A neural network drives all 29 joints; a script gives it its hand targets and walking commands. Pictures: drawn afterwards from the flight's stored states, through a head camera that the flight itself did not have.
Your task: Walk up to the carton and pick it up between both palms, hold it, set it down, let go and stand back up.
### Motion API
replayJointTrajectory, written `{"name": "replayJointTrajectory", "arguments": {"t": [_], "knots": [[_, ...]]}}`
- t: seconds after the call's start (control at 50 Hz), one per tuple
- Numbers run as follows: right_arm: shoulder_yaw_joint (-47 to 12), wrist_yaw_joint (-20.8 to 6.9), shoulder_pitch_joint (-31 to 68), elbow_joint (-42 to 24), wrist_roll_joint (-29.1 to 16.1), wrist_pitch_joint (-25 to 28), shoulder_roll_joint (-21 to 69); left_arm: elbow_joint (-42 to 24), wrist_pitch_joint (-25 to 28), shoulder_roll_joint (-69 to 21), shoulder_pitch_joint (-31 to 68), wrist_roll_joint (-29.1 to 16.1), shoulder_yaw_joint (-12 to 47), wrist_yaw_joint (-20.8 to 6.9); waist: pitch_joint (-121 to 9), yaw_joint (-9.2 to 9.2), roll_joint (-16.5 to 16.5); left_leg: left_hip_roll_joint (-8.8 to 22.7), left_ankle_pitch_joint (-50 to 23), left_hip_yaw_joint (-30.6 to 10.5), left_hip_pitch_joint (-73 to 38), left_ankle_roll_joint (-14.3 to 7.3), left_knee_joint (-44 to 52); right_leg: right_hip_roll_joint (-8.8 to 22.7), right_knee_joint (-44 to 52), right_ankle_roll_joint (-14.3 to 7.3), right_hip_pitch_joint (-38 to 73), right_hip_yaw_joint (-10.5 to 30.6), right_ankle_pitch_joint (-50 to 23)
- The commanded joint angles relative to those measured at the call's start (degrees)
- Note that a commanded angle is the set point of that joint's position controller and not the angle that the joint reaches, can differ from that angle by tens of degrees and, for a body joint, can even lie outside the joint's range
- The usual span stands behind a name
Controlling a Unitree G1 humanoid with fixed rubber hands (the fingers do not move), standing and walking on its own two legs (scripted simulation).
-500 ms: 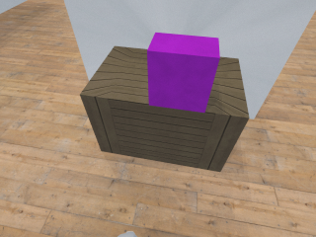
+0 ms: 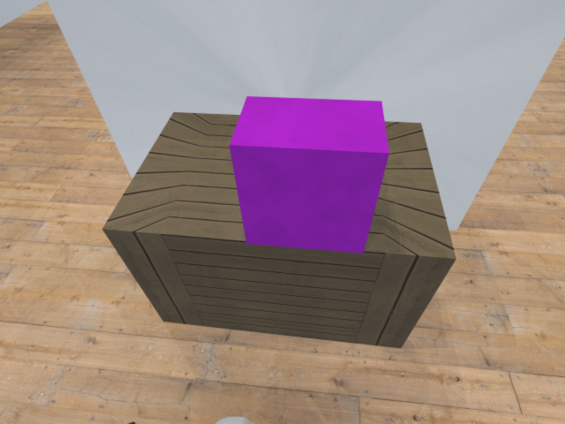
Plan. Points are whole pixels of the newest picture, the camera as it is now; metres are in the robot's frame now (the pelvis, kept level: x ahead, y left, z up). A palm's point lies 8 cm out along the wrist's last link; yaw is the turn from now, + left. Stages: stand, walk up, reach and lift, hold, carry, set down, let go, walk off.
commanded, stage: walk up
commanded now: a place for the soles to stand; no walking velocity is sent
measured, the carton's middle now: (308, 178) +0.63 -0.03 -0.04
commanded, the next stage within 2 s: none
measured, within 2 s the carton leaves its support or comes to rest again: neither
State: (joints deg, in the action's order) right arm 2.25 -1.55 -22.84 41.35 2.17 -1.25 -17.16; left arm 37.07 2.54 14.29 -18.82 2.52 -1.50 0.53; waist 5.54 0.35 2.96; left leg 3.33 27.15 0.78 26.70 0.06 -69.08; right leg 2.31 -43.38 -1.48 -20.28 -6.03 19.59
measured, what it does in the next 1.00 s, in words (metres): walks ahead: left foot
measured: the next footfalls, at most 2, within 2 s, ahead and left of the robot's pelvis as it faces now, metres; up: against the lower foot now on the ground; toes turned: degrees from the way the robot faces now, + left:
left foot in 0.14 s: +0.18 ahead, +0.15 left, +0.00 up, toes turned +4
right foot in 1.56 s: +0.31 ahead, -0.11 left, +0.00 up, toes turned +0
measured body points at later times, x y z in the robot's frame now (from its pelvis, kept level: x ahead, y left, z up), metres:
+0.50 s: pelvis +0.11 +0.02 +0.01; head +0.13 +0.03 +0.46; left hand +0.22 +0.27 -0.10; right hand +0.24 -0.23 -0.09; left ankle +0.14 +0.15 -0.71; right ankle +0.09 -0.11 -0.71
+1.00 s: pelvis +0.11 +0.02 +0.02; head +0.13 +0.01 +0.47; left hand +0.27 +0.26 -0.09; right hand +0.18 -0.26 -0.09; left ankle +0.14 +0.15 -0.71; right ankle +0.09 -0.11 -0.71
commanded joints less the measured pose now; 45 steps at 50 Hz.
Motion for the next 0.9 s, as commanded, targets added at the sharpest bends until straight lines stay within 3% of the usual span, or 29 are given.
{"name": "replayJointTrajectory", "arguments": {"t": [0.0, 0.02, 0.06, 0.08, 0.1, 0.12, 0.14, 0.16, 0.18, 0.22, 0.26, 0.28, 0.3, 0.32, 0.34, 0.36, 0.4, 0.44, 0.5, 0.66, 0.88], "knots": [[1.54, -0.72, 1.58, -7.6, -0.35, 2.3, -4.39, -1.75, 1.16, 12.37, -4.43, 0.16, -3.14, 0.68, 0.13, -3.37, -12.02, 3.42, -0.13, -1.82, 9.69, 0.98, 8.53, 17.25, 26.75, -14.94, 5.76, 24.63, 2.21], [1.38, -0.79, 1.66, -7.77, -0.62, 2.48, -3.22, -1.3, 1.08, 12.91, -3.55, -0.02, -3.21, 0.66, 0.02, -2.83, -13.51, 3.2, -0.64, -0.63, 6.61, 0.8, 13.61, 16.32, 24.96, -14.47, 4.43, 20.95, -3.67], [1.07, -0.27, -0.38, -7.1, -0.87, 3.11, -1.83, -1.67, 0.38, 12.62, -1.13, -0.67, -2.74, 0.39, -1.57, -0.93, -13.03, 0.4, -7.08, 3.43, -4.92, 0.16, 23.28, 13.07, 17.83, -11.49, -0.49, 13.1, -21.85], [1.3, 0.09, -2.4, -6.61, -0.59, 3.45, -1.78, -1.82, -0.04, 12.22, -0.33, -1.11, -2.3, 0.18, -4.05, 0.69, -10.92, -1.27, -14.26, 5.22, -12.54, -0.45, 27.92, 11.33, 13.28, -9.33, -3.49, 9.97, -25.02], [1.74, 0.43, -5.15, -6.38, -0.46, 3.87, -2.93, -2.15, -0.43, 11.76, 1.09, -1.73, -1.67, -0.15, -6.03, 2.84, -8.19, -2.62, -22.13, 5.36, -19.9, -1.39, 32.72, 9.41, 8.77, -6.2, -6.88, 7.72, -20.56], [2.37, 0.85, -6.15, -6.82, -0.18, 4.14, -5.36, -2.48, -0.75, 9.38, -0.42, -2.25, -0.69, -0.57, -7.92, 3.31, -3.6, 0.4, -23.28, -0.17, -24.97, -2.87, 35.65, 6.7, 4.23, -2.97, -10.69, 5.83, -10.85], [3.22, 1.46, -4.71, -8.2, -0.13, 4.1, -10.4, -3.72, -1.18, 5.76, -3.2, -2.83, 0.58, -0.79, -9.55, 3.05, 6.94, 14.52, -17.0, -18.37, -22.86, -7.93, 43.82, 1.63, -7.49, 0.93, -11.9, 2.26, 3.54], [4.02, 2.16, -3.15, -8.8, -1.18, 3.22, -12.68, -3.14, -2.78, 7.3, -3.52, -2.75, -0.23, 0.09, -8.89, 3.65, 7.26, 22.12, -13.13, -29.45, -15.93, -15.74, 49.46, -1.14, -15.0, 2.26, -9.03, 5.28, 18.45], [3.52, 2.83, -0.75, -9.05, -1.34, 2.66, -11.68, -2.68, -3.98, 8.27, -2.75, -2.3, -0.59, 0.42, -6.21, 3.25, 4.49, 22.37, -10.37, -28.83, -14.04, -18.1, 49.47, 0.23, -19.36, 2.38, -10.22, 8.47, 18.17], [2.44, 3.46, 4.23, -9.26, -0.95, 1.97, -10.53, -1.84, -4.11, 7.53, -3.38, -2.45, -0.59, 0.62, -3.62, 2.11, 6.81, 19.35, -17.32, -20.52, -12.07, -17.07, 47.48, 1.49, -16.96, 2.56, -9.96, 9.39, 15.66], [1.25, 3.1, 7.92, -9.47, -0.85, 1.43, -9.14, -0.59, -3.04, 7.16, -5.9, -2.11, -0.91, 0.48, -5.14, -0.12, 8.42, 15.41, -26.45, -11.89, -9.86, -13.37, 43.52, 2.05, -3.21, 2.57, -2.14, 7.29, 10.74], [0.93, 2.72, 10.34, -9.51, -1.07, 1.17, -9.05, 0.22, -2.34, 6.84, -8.54, -2.24, -1.1, 0.18, -7.45, -2.07, 8.19, 13.33, -28.45, -7.84, -8.14, -10.7, 40.35, 1.05, 4.98, 2.14, 4.33, 5.33, 3.02], [0.4, 2.29, 11.75, -9.77, -1.66, 1.1, -8.71, 0.4, -1.62, 7.92, -9.03, -2.03, -1.34, -0.07, -8.01, -3.11, 6.11, 11.47, -28.22, -5.55, -6.25, -7.87, 37.2, 0.33, 12.4, 1.3, 8.6, 5.89, -6.41], [-0.62, 1.7, 10.2, -10.5, -2.63, 1.39, -6.74, -0.85, -1.06, 11.41, -5.6, -1.38, -1.96, -0.15, -8.46, -1.65, -1.56, 8.63, -25.77, -2.59, -4.47, -4.78, 32.78, 5.06, 16.22, -0.97, 8.98, 15.37, -12.66], [-1.17, 1.64, 8.5, -10.23, -3.23, 1.43, -4.36, -2.21, -0.97, 14.53, -0.46, -2.55, -2.33, -0.46, -7.87, 1.38, -6.61, 3.43, -19.03, 0.74, -10.19, -1.91, 31.88, 8.82, 17.9, -4.03, 0.94, 22.38, -13.38], [-1.06, 1.89, 9.08, -9.14, -2.92, 1.31, -4.85, -2.32, -1.13, 13.48, 2.47, -3.45, -2.1, -0.74, -6.06, 1.49, -4.89, 3.38, -17.81, -0.09, -14.96, -1.8, 34.9, 7.67, 16.7, -4.47, -3.12, 19.48, -13.32], [-0.59, 1.78, 11.31, -8.27, -2.5, 1.86, -6.75, -1.57, -1.03, 9.89, -0.09, -3.47, -1.09, -0.95, -6.97, -0.56, -2.31, 5.93, -25.71, -1.21, -15.36, -3.13, 37.86, 3.46, 13.13, -1.0, 0.95, 13.14, -15.8], [-0.32, 1.64, 11.1, -7.81, -2.34, 2.35, -7.38, -1.21, -1.12, 9.86, -1.03, -3.12, -0.99, -0.88, -9.0, -0.7, -3.85, 7.02, -30.84, -0.76, -15.39, -4.0, 37.66, 2.87, 11.86, -0.35, 4.75, 12.23, -19.98], [-0.57, 1.56, 11.55, -7.93, -2.51, 2.24, -6.72, -1.73, -1.1, 9.98, 0.25, -2.97, -1.19, -0.9, -10.28, -0.62, -2.81, 6.83, -31.98, 1.23, -16.32, -3.8, 37.73, 3.31, 11.91, -1.05, 6.42, 12.51, -23.63], [-0.23, 1.34, 11.89, -7.89, -2.28, 1.44, -7.21, -2.96, -1.53, 10.47, 3.56, -3.13, -1.51, -1.07, -7.65, -0.43, -4.17, 6.62, -23.04, 3.39, -16.13, -3.05, 39.65, 2.11, 13.77, -1.38, 3.9, 14.54, -18.82], [0.17, 1.18, 10.32, -7.33, -2.13, 1.31, -8.28, -3.21, -1.48, 11.11, 4.8, -3.01, -1.98, -1.12, -7.22, -0.05, -3.48, 6.9, -18.12, 4.6, -18.02, -3.01, 40.54, 0.49, 14.3, -1.48, 1.01, 17.06, -15.32]]}}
